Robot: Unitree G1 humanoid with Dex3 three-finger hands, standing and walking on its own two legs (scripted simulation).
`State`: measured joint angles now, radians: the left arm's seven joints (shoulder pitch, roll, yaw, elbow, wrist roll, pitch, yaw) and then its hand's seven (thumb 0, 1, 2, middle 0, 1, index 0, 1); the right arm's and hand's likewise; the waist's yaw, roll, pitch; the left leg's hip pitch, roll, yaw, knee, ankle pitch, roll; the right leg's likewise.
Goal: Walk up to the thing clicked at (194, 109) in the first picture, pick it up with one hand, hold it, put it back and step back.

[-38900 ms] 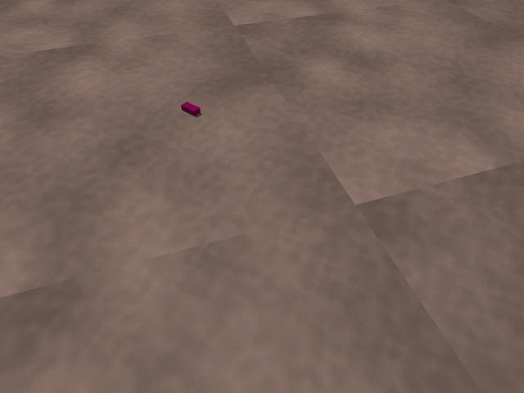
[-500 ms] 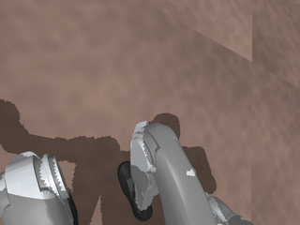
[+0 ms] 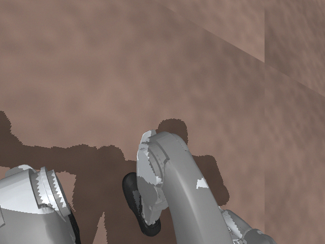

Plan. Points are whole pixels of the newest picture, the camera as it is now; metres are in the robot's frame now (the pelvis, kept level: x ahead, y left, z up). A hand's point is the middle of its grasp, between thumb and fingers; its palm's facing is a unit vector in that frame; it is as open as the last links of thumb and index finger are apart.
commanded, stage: open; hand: left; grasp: from above
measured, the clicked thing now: out of the picture +0.41 +0.35 -0.27
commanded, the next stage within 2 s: withdraw in 0.88 s
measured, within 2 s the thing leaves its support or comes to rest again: neither
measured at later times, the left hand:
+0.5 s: hand out of the picture +0.40 +0.34 -0.24, palm faces -0.43 -0.18 -0.88, open 12.0 cm
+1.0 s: hand out of the picture +0.40 +0.34 -0.24, palm faces -0.43 -0.18 -0.89, open 13.4 cm
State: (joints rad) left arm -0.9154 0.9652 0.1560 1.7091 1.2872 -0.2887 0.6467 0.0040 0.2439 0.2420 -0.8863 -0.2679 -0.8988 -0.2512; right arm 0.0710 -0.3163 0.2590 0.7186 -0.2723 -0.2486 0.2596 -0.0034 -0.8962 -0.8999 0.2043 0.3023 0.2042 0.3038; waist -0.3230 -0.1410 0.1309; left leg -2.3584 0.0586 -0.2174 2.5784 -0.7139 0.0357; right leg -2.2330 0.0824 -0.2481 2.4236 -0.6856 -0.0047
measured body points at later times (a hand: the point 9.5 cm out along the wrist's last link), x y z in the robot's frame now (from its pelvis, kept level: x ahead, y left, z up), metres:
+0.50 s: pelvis +0.00 +0.00 +0.00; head +0.25 +0.14 +0.35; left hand +0.42 +0.35 -0.19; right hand +0.08 -0.25 -0.06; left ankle +0.07 +0.12 -0.26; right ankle +0.10 -0.10 -0.26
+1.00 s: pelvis +0.00 +0.00 +0.00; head +0.25 +0.14 +0.34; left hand +0.42 +0.35 -0.19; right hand +0.08 -0.25 -0.06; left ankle +0.07 +0.12 -0.26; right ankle +0.10 -0.10 -0.26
